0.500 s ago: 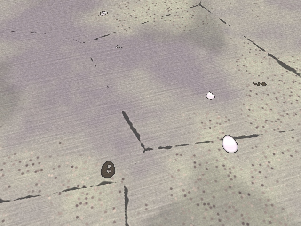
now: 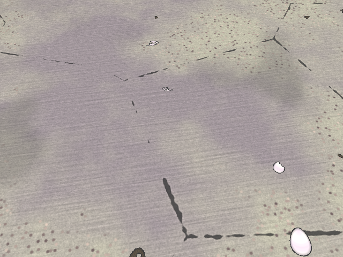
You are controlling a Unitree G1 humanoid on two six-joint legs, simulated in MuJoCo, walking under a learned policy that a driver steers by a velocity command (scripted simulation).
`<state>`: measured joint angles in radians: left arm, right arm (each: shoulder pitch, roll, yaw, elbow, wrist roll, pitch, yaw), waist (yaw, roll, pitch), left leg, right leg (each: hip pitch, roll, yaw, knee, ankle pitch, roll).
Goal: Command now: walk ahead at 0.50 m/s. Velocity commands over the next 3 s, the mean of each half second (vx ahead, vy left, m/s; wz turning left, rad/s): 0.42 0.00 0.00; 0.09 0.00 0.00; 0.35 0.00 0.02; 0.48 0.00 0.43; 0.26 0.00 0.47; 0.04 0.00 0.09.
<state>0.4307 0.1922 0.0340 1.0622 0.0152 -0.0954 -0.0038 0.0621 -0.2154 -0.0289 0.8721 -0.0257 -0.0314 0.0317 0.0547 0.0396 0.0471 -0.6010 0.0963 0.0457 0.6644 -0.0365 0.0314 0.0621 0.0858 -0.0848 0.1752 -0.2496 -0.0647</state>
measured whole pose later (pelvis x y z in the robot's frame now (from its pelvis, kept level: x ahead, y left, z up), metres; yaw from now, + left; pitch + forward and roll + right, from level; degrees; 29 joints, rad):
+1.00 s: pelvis +0.34 +0.03 +0.00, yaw +0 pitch -1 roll +0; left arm 0.25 0.17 0.02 1.06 0.01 0.00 0.02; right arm 0.31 -0.15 0.00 1.12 -0.02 0.01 -0.04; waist 0.01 -0.01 0.00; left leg -0.17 0.01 0.00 0.47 -0.28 0.00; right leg -0.26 0.04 -0.08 0.41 -0.17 -0.07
